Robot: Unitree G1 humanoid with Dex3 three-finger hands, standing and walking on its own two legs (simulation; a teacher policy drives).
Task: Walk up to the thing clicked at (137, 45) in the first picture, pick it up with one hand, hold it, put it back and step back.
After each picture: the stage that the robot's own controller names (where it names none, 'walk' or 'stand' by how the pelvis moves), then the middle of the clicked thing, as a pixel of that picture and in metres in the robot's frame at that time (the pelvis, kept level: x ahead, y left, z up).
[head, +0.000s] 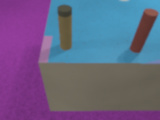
stand; (142, 32) +0.73 -0.32 -0.03
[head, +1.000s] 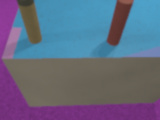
walk; (118, 23) +0.69 -0.16 +0.00
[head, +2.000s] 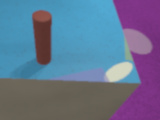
walk; (43, 40) +0.55 +0.17 +0.00
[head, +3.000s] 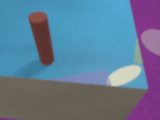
stand; (43, 41) +0.55 +0.18 +0.01
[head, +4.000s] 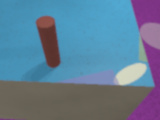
stand; (50, 44) +0.54 +0.15 -0.02
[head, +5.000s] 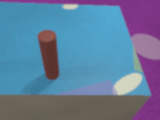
stand; (50, 57) +0.51 +0.14 -0.03
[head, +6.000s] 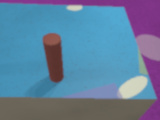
stand; (54, 60) +0.50 +0.12 -0.04
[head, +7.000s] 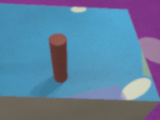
stand; (59, 60) +0.50 +0.10 -0.04
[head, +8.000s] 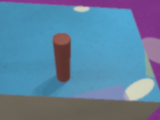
stand; (62, 60) +0.51 +0.09 -0.04
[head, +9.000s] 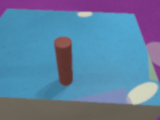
rise first; (64, 63) +0.50 +0.10 -0.03
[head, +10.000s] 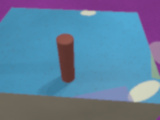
go down; (66, 60) +0.52 +0.09 -0.03
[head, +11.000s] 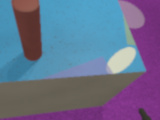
go down; (30, 33) +0.51 +0.11 +0.03
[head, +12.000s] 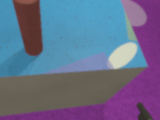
close in; (30, 27) +0.53 +0.10 +0.04
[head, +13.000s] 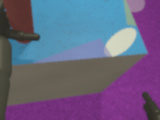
close; (19, 10) +0.54 +0.10 +0.08
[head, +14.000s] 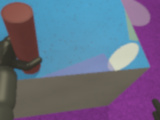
lift; (25, 45) +0.45 +0.12 +0.06
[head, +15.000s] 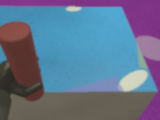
lift; (26, 68) +0.32 +0.15 +0.16
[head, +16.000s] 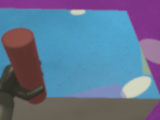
hold; (29, 72) +0.32 +0.15 +0.14
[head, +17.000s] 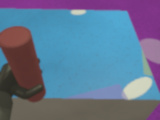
hold; (27, 70) +0.32 +0.15 +0.15
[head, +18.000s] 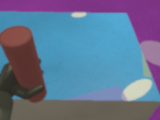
crouch; (28, 70) +0.32 +0.15 +0.15
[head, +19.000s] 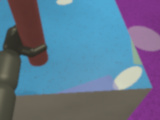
crouch; (31, 32) +0.45 +0.13 +0.17
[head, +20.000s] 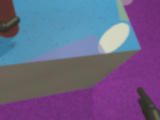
lower; out of the picture +0.55 +0.13 +0.08
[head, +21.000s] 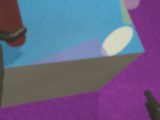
lower; (6, 12) +0.53 +0.12 +0.08
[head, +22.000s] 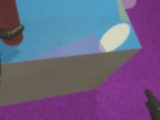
lower; (3, 10) +0.54 +0.12 +0.08
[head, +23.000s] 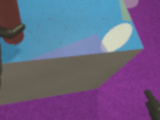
lower; (5, 8) +0.54 +0.12 +0.08
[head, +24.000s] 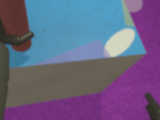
loosen; (14, 17) +0.52 +0.11 +0.07
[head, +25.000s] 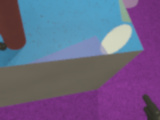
withdraw; (7, 16) +0.51 +0.12 +0.08
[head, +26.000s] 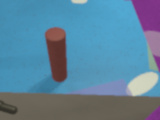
sink last; (57, 58) +0.48 +0.10 +0.01
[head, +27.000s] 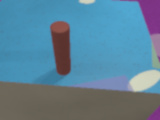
stand; (62, 51) +0.51 +0.11 +0.02
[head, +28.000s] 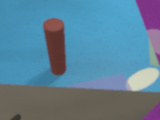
stand; (56, 50) +0.49 +0.11 +0.03
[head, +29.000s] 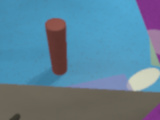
stand; (58, 50) +0.49 +0.11 +0.03
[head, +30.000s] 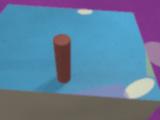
stand; (63, 61) +0.51 +0.10 -0.03
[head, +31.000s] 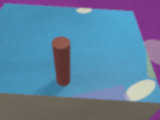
stand; (62, 64) +0.49 +0.09 -0.04
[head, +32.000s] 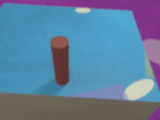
stand; (61, 63) +0.49 +0.10 -0.04
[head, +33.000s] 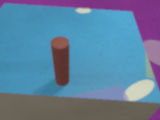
stand; (61, 63) +0.49 +0.10 -0.04
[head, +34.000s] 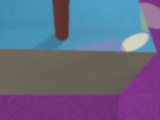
walk; (61, 16) +0.65 +0.10 -0.02
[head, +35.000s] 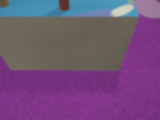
walk; out of the picture +0.97 +0.15 -0.02
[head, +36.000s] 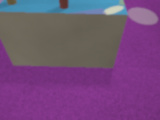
stand; out of the picture +1.15 +0.14 -0.01
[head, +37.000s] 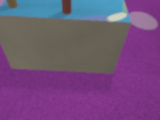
stand; out of the picture +1.10 +0.11 -0.04
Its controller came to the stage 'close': yes
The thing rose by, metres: 0.19
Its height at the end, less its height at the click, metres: +0.00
